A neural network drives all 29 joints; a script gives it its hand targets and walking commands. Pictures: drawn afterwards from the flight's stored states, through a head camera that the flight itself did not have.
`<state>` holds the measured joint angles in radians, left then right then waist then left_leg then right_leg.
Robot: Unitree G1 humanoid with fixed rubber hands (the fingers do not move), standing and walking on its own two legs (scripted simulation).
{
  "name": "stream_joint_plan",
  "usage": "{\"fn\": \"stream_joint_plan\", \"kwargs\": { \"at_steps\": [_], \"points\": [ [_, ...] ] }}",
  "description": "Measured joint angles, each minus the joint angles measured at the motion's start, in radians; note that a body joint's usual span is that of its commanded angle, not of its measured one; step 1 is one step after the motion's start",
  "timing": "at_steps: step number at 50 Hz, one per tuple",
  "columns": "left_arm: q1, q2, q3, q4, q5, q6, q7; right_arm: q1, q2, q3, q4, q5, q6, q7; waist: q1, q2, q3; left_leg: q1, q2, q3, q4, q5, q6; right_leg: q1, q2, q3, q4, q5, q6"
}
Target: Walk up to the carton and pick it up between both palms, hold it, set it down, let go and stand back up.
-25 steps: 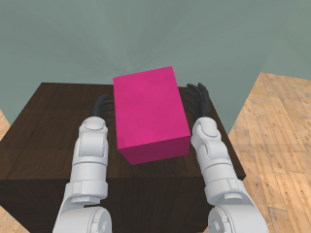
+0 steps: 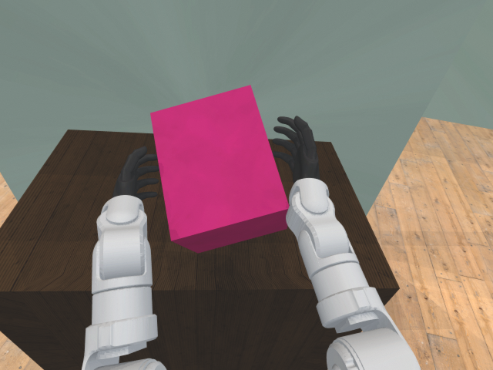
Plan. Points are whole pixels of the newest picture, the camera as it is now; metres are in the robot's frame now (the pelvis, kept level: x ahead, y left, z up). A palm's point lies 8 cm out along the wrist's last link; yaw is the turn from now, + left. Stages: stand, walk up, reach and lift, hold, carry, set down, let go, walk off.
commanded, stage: set down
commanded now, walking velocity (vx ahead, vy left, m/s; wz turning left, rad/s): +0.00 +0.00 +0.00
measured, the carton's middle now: (222, 174) +0.44 +0.02 +0.11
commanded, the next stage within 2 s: none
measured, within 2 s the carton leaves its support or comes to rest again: neither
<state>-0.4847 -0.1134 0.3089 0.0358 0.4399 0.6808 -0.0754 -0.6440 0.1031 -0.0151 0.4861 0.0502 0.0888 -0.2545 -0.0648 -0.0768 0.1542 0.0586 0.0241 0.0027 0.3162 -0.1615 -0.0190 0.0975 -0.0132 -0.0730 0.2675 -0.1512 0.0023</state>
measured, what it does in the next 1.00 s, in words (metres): stands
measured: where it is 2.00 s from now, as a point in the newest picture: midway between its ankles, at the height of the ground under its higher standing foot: outside the picture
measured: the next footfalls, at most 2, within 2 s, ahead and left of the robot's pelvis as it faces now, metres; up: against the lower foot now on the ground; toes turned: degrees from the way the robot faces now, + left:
none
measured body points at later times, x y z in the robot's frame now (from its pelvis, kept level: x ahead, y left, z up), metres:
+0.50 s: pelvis +0.02 -0.02 +0.00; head +0.01 +0.01 +0.45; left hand +0.40 +0.12 +0.10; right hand +0.40 -0.14 +0.18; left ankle +0.03 +0.12 -0.75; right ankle +0.01 -0.12 -0.75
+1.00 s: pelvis +0.03 -0.03 +0.00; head +0.02 -0.01 +0.45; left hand +0.39 +0.12 +0.08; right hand +0.41 -0.13 +0.15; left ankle +0.02 +0.12 -0.75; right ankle +0.02 -0.12 -0.75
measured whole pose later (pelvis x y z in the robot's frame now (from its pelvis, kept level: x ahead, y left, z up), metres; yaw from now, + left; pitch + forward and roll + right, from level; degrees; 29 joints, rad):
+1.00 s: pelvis +0.03 -0.03 +0.00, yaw -1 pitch -5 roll +0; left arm -0.39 -0.15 0.32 0.30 0.43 0.33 0.08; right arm -0.64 0.11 -0.06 0.75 0.00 -0.28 -0.15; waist -0.06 -0.04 0.06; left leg -0.02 0.06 0.00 0.27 -0.17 -0.05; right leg 0.00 0.02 -0.07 0.25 -0.17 -0.03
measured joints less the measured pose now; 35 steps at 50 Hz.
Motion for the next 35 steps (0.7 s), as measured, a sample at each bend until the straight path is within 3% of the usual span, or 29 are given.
{"fn": "stream_joint_plan", "kwargs": {
  "at_steps": [3,6,9,13,17,24,29,35],
  "points": [
    [0.000,-0.007,0.000,0.003,0.000,-0.063,0.015,0.005,0.001,-0.008,0.001,0.000,-0.082,0.013,0.000,0.000,-0.007,-0.001,0.001,0.000,0.003,0.000,0.000,0.000,0.001,0.000,0.001,0.002,-0.001],
    [0.000,-0.008,0.000,0.050,0.003,-0.120,0.016,0.005,0.010,-0.048,0.011,-0.003,-0.146,0.063,0.000,0.000,-0.025,0.001,0.001,0.000,-0.001,0.001,0.001,0.000,0.001,0.000,0.001,0.001,-0.002],
    [-0.001,-0.009,0.000,0.140,0.019,-0.136,0.010,0.005,0.022,-0.090,0.053,-0.033,-0.185,0.111,0.000,0.000,-0.034,0.009,-0.001,0.000,-0.011,0.004,0.004,0.000,-0.001,0.000,0.007,-0.004,-0.002],
    [-0.001,-0.009,0.000,0.243,0.021,-0.142,0.010,0.006,0.022,-0.132,0.147,-0.052,-0.204,0.138,0.000,0.000,-0.013,0.017,-0.003,0.000,-0.025,0.011,0.004,0.000,-0.003,-0.001,0.013,-0.010,-0.003],
    [-0.001,-0.011,0.000,0.283,0.021,-0.188,0.036,0.005,0.022,-0.144,0.193,-0.052,-0.255,0.141,0.000,0.000,0.022,0.008,-0.001,0.000,-0.031,0.013,0.002,-0.013,-0.001,-0.001,0.013,-0.012,-0.008],
    [0.000,-0.035,0.000,0.285,-0.011,-0.321,0.142,0.005,0.022,-0.141,0.194,-0.052,-0.371,0.139,0.000,0.000,-0.027,-0.032,0.017,0.000,-0.031,-0.003,-0.014,-0.044,0.017,-0.001,-0.009,-0.016,-0.021],
    [0.016,-0.037,0.000,0.286,-0.012,-0.326,0.139,0.005,0.021,-0.137,0.196,-0.052,-0.348,0.136,0.000,0.001,-0.066,-0.025,0.024,0.000,-0.046,-0.015,-0.020,-0.044,0.024,-0.001,-0.011,-0.033,-0.026],
    [0.067,-0.037,0.000,0.274,-0.009,-0.297,0.123,0.005,-0.006,-0.055,0.201,-0.052,-0.274,0.106,0.000,0.001,-0.010,-0.021,0.028,0.001,-0.056,-0.011,-0.023,-0.044,0.028,-0.001,-0.011,-0.034,-0.026]
  ]
}}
